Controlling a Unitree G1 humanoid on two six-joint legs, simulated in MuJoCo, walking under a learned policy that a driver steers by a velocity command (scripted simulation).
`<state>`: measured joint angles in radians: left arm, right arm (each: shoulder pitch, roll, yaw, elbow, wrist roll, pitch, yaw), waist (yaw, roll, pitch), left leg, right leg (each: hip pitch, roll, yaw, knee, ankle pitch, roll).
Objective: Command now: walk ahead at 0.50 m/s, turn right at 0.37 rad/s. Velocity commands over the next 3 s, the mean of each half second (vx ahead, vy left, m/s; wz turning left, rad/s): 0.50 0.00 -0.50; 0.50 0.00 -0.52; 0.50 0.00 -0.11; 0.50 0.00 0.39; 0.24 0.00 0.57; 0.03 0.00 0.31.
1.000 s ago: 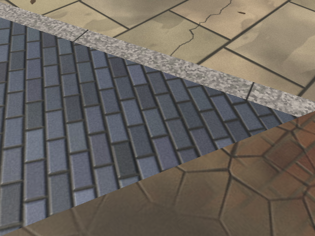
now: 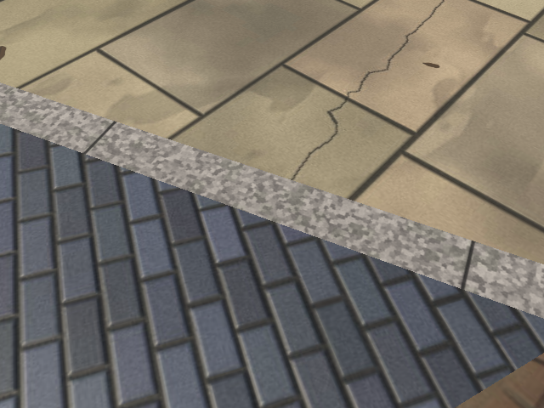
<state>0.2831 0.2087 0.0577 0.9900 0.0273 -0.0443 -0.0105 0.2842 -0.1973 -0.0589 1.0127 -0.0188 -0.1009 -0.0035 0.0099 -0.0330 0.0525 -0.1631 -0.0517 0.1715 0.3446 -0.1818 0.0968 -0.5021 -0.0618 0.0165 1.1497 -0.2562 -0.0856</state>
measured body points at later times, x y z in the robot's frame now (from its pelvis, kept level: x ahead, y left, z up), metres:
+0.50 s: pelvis +0.26 -0.07 -0.01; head +0.29 -0.08 +0.44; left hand +0.40 +0.17 -0.14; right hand +0.27 -0.33 -0.15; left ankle +0.23 +0.09 -0.65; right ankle +0.28 -0.10 -0.74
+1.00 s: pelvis +0.55 -0.12 -0.02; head +0.57 -0.13 +0.43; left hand +0.70 +0.12 -0.15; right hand +0.56 -0.43 -0.12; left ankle +0.66 -0.08 -0.74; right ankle +0.35 -0.13 -0.65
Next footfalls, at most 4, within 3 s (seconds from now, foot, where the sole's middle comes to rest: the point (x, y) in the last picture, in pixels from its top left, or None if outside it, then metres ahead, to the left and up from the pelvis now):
0.34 right None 0.32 -0.11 -0.78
0.90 left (319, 329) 0.69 -0.10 -0.78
1.42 right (430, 304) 0.77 -0.41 -0.78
1.96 left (403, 209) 1.11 -0.39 -0.78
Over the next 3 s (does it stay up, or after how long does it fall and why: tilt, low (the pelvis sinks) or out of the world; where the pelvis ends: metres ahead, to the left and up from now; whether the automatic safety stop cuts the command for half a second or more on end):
stays up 1.17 -0.47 0.00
